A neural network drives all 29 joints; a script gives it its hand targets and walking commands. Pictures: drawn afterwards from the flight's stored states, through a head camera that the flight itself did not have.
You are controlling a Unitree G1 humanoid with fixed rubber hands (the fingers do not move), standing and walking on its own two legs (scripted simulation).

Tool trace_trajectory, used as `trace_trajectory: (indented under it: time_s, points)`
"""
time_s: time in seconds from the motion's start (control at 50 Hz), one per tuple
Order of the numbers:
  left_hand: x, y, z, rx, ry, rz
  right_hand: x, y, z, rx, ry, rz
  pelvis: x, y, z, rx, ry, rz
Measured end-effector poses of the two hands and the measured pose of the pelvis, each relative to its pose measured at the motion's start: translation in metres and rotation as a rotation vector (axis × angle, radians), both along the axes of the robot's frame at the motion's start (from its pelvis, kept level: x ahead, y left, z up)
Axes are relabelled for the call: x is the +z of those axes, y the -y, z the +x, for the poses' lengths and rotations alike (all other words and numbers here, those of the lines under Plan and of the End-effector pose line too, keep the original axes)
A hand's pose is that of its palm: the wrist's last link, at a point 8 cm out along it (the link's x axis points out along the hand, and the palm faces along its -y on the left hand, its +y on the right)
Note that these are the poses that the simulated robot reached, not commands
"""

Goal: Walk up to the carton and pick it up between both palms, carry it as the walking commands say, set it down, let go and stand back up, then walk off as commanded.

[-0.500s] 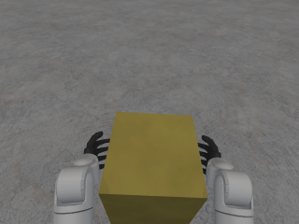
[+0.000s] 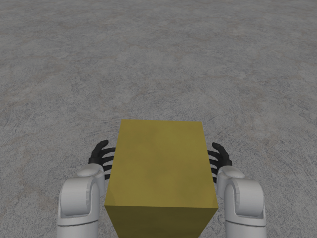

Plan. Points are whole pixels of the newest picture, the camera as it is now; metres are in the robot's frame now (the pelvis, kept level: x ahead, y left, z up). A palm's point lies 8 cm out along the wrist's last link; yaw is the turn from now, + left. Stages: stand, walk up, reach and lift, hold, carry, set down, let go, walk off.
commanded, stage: carry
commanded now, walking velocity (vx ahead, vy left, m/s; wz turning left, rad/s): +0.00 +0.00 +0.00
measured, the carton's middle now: (159, 183) +0.28 +0.00 +0.01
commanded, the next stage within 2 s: hold in 0.98 s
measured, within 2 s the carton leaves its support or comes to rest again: neither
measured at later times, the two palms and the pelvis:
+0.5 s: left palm (100, 160) +0.31 +0.15 +0.07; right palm (215, 160) +0.31 -0.14 +0.06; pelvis +0.04 +0.00 +0.00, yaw +0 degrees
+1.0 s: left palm (103, 158) +0.33 +0.14 +0.06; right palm (214, 159) +0.32 -0.15 +0.05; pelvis +0.05 +0.00 +0.00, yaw +0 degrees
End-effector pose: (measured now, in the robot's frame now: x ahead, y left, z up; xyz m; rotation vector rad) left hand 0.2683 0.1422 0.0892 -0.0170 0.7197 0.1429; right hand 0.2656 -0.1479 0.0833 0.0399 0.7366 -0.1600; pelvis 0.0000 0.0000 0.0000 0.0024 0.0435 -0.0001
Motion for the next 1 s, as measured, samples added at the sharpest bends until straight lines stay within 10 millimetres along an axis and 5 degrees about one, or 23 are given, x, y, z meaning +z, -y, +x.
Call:
trace_trajectory:
  time_s: [0.48, 1.0]
  points:
    - [-0.021, -0.003, 0.043, -0.013, 0.019, 0.02, -0.018, -0.004, 0.046, 0.028, 0.02, -0.034, 0.002, -0.001, 0.035, -0.005, -0.019, -0.001]
    - [-0.034, -0.002, 0.058, -0.042, 0.044, 0.043, -0.03, -0.002, 0.059, 0.039, 0.047, -0.057, 0.003, -0.001, 0.048, -0.008, 0.002, 0.0]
